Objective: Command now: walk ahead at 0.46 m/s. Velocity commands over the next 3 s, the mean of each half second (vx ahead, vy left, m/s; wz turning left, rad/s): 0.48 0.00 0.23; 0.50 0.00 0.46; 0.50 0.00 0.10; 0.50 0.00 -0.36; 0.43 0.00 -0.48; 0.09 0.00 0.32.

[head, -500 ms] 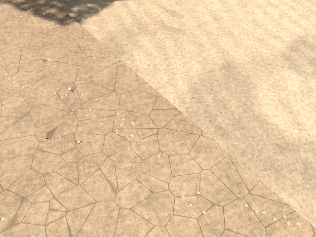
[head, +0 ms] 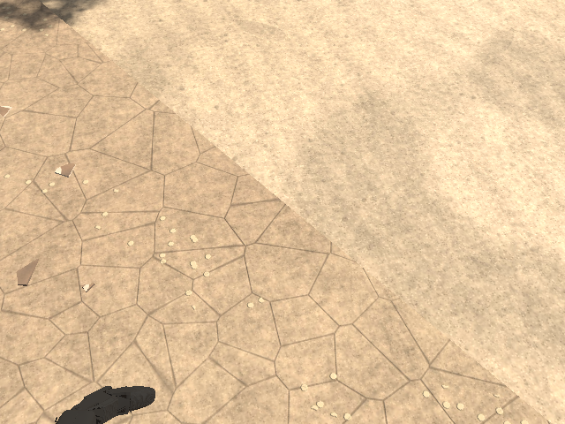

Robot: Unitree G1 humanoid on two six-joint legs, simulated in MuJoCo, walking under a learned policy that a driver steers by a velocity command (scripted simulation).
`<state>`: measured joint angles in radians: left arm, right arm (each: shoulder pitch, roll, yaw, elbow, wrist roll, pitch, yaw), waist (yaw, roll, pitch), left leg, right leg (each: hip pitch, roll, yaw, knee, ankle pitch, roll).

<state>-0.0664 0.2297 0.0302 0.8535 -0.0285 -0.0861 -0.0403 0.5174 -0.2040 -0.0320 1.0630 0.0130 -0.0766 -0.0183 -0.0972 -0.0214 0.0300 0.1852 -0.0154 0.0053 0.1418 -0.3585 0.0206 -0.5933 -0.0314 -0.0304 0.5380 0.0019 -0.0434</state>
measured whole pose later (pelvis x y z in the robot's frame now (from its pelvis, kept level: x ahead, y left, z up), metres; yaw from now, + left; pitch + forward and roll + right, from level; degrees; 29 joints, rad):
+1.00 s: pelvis +0.58 +0.07 +0.01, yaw +23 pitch +2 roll +1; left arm 0.03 0.28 0.04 0.79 0.00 -0.11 -0.02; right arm 0.33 -0.27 -0.06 0.79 0.02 -0.07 0.00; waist -0.07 -0.05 0.02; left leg -0.07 -0.11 -0.11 0.31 -0.27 0.08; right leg -0.62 -0.07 0.06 0.54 0.10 0.03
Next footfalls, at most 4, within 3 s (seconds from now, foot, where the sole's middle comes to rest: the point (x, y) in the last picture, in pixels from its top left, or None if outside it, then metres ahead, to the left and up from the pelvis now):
0.06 right None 0.23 -0.12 -0.77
0.62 left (208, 407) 0.51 0.14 -0.77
1.10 right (241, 275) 0.86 0.04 -0.77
1.64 left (120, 231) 1.04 0.38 -0.77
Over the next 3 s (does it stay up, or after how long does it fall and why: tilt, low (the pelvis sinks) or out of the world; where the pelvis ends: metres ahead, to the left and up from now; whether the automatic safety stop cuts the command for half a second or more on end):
stays up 1.47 0.27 -0.01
